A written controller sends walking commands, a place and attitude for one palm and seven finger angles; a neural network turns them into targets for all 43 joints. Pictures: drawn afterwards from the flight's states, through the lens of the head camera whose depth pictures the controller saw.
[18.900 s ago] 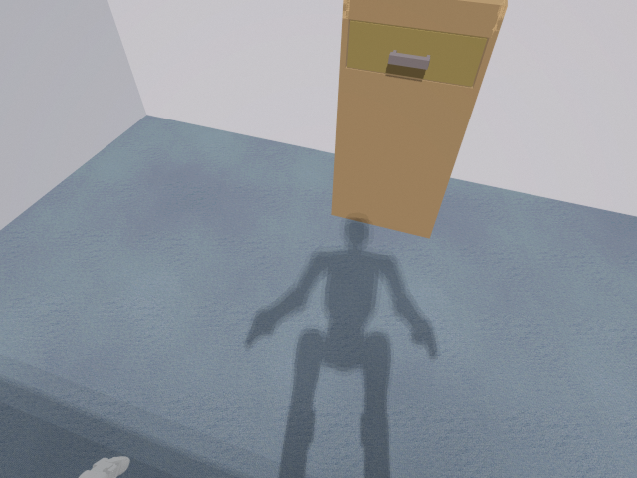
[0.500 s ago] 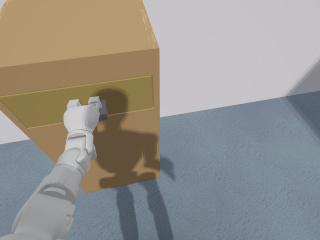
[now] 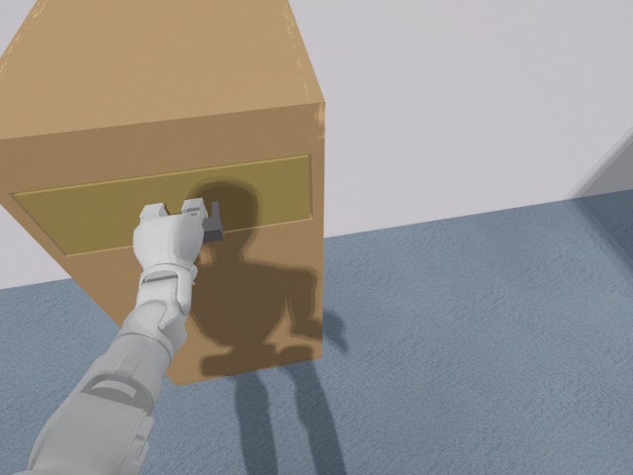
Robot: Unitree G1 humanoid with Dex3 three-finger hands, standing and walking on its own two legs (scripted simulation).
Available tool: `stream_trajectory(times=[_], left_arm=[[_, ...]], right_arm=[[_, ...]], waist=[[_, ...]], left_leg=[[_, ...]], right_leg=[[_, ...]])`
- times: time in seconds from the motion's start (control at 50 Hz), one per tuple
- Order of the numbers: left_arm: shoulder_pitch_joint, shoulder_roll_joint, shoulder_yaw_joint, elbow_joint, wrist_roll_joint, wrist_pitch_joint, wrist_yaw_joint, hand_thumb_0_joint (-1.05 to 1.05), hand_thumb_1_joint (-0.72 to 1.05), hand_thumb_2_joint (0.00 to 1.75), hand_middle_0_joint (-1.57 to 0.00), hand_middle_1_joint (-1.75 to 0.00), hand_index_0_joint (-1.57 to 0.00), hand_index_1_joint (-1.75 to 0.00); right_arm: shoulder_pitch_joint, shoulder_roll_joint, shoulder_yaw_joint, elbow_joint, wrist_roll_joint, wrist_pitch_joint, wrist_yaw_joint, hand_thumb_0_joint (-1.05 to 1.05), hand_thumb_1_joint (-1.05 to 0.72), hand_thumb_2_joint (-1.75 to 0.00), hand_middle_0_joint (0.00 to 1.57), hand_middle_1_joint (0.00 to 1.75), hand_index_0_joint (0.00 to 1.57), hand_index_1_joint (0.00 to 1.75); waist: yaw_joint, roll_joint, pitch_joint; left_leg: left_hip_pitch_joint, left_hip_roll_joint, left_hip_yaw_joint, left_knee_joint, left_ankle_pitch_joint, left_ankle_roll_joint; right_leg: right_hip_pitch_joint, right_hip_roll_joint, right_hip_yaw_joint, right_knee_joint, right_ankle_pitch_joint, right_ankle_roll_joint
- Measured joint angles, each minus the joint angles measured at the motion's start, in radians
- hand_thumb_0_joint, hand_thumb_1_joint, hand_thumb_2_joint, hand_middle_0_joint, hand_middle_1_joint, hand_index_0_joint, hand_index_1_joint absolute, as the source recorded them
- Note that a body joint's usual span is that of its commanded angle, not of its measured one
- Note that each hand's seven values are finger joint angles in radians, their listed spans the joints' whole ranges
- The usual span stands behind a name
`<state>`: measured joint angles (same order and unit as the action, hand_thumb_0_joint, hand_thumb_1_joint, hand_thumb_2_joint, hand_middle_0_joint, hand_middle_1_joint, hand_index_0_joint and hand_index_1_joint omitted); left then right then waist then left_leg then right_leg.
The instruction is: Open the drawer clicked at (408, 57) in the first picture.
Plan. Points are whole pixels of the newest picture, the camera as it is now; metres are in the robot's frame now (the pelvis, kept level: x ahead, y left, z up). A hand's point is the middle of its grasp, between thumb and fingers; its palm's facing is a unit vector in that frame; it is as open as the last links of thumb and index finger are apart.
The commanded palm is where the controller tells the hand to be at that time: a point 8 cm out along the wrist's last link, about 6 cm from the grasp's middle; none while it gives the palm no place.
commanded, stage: close the thumb around the handle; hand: left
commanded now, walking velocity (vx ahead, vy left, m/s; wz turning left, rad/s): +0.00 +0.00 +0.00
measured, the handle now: (181, 223) +0.47 +0.21 +0.03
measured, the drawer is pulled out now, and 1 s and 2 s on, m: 0.00 0.05 0.19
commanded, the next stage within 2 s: pull the drawer open in 0.26 s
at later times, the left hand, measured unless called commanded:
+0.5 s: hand (183, 260) +0.41 +0.20 +0.01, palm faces +0.00 -0.03 -1.00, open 6.1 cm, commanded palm +0.37 +0.20 +0.06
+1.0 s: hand (183, 292) +0.36 +0.19 +0.01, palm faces +0.02 -0.08 -1.00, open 6.1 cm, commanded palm +0.34 +0.19 +0.06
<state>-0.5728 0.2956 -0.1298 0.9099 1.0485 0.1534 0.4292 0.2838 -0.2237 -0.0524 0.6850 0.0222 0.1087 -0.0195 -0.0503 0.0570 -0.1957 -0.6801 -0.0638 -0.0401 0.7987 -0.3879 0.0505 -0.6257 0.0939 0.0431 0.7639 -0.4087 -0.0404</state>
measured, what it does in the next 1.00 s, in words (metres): stands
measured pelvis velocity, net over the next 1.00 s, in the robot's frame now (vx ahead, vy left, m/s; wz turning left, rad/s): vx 0.02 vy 0.00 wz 0.00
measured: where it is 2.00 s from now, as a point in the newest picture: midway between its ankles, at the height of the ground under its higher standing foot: outside the picture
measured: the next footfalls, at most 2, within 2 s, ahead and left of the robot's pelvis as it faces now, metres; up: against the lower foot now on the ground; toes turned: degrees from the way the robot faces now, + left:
none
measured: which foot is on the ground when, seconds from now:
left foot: down 0.00-1.00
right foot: down 0.00-1.00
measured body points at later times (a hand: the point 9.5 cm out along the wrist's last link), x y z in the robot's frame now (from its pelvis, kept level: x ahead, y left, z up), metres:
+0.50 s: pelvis +0.00 +0.00 +0.00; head +0.05 -0.01 +0.45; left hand +0.41 +0.20 +0.06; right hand +0.07 -0.26 -0.13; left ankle -0.01 +0.09 -0.70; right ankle -0.03 -0.10 -0.70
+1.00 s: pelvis +0.02 +0.00 +0.01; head +0.05 -0.02 +0.46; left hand +0.36 +0.19 +0.06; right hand +0.17 -0.25 -0.11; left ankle -0.01 +0.09 -0.70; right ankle -0.03 -0.10 -0.70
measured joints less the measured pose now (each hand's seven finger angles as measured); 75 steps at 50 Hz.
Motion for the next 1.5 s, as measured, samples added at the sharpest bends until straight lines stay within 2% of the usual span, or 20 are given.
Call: stream_trajectory(times=[0.16, 0.52, 0.66, 0.98, 1.08, 1.16, 1.36, 1.5], left_arm=[[-0.015, 0.003, 0.001, 0.012, 0.004, -0.005, 0.003, 0.00, 0.65, 0.80, -0.37, -1.33, -0.38, -1.29], [0.011, 0.013, 0.000, -0.010, -0.009, 0.001, 0.003, 0.00, 0.67, 0.77, -0.33, -1.35, -0.36, -1.32], [0.125, 0.003, -0.008, -0.132, -0.024, 0.026, -0.004, 0.01, 0.68, 0.76, -0.29, -1.35, -0.35, -1.31], [0.356, -0.041, -0.082, -0.416, -0.022, 0.104, -0.033, 0.02, 0.68, 0.76, -0.27, -1.35, -0.35, -1.29], [0.308, -0.053, -0.106, -0.378, 0.001, 0.098, -0.026, 0.01, 0.67, 0.79, -0.28, -1.35, -0.36, -1.30], [0.268, -0.050, -0.107, -0.337, 0.003, 0.093, -0.032, 0.01, 0.66, 0.80, -0.30, -1.35, -0.36, -1.31], [0.235, -0.029, -0.066, -0.267, -0.010, 0.058, -0.042, 0.01, 0.66, 0.78, -0.32, -1.35, -0.37, -1.31], [0.395, -0.013, -0.036, -0.418, -0.035, 0.062, -0.044, 0.02, 0.68, 0.75, -0.28, -1.35, -0.36, -1.29]], right_arm=[[0.001, -0.002, 0.002, -0.001, 0.000, 0.000, -0.004, 0.01, -0.90, -0.90, 0.20, 0.30, 0.21, 0.30], [0.016, -0.007, -0.003, 0.006, 0.002, 0.003, -0.001, 0.01, -0.90, -0.90, 0.20, 0.30, 0.20, 0.30], [0.016, -0.011, -0.006, -0.012, 0.007, 0.008, 0.009, 0.01, -0.90, -0.90, 0.20, 0.30, 0.20, 0.30], [-0.077, -0.009, 0.003, -0.056, 0.006, 0.017, 0.025, 0.01, -0.90, -0.90, 0.20, 0.30, 0.20, 0.30], [-0.111, -0.007, 0.014, -0.042, 0.000, 0.018, 0.006, 0.01, -0.90, -0.90, 0.20, 0.30, 0.20, 0.30], [-0.126, 0.002, 0.018, -0.036, -0.001, 0.021, -0.004, 0.01, -0.90, -0.90, 0.20, 0.30, 0.20, 0.30], [-0.083, 0.006, 0.025, -0.022, 0.002, 0.020, -0.024, 0.01, -0.90, -0.90, 0.20, 0.30, 0.21, 0.30], [-0.038, -0.011, 0.008, -0.034, 0.006, 0.012, -0.002, 0.01, -0.90, -0.90, 0.20, 0.30, 0.20, 0.30]], waist=[[0.000, -0.002, 0.003], [0.000, -0.001, 0.004], [0.006, 0.005, -0.007], [0.042, 0.007, -0.002], [0.060, -0.002, 0.019], [0.065, -0.003, 0.026], [0.050, -0.001, 0.025], [0.034, 0.001, 0.010]], left_leg=[[-0.008, -0.001, -0.001, 0.005, 0.000, -0.001], [0.002, 0.004, 0.004, -0.005, 0.000, -0.004], [0.038, 0.009, 0.014, -0.024, -0.007, -0.001], [0.119, -0.001, 0.012, -0.052, -0.018, 0.003], [0.114, -0.010, -0.006, -0.035, -0.016, -0.002], [0.104, -0.010, -0.009, -0.032, -0.008, -0.006], [0.099, -0.002, -0.003, -0.037, 0.006, -0.015], [0.128, 0.012, 0.022, -0.062, 0.006, -0.017]], right_leg=[[-0.009, -0.001, -0.002, 0.008, -0.002, -0.001], [-0.002, 0.003, 0.003, 0.000, 0.001, -0.004], [0.032, 0.007, 0.016, -0.022, -0.001, -0.003], [0.114, -0.004, 0.016, -0.045, -0.016, -0.001], [0.113, -0.012, -0.005, -0.026, -0.024, -0.005], [0.101, -0.011, -0.010, -0.018, -0.019, -0.009], [0.086, -0.005, -0.004, -0.010, -0.007, -0.017], [0.105, 0.007, 0.023, -0.028, 0.001, -0.018]])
